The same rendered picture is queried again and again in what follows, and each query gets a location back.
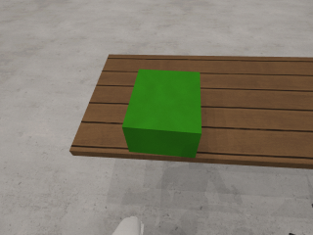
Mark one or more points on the robot left thigh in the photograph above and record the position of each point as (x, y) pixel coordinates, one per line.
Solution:
(130, 226)

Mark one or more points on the table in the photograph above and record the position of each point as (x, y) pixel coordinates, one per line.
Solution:
(255, 110)

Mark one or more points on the carton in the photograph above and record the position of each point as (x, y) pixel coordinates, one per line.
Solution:
(163, 116)

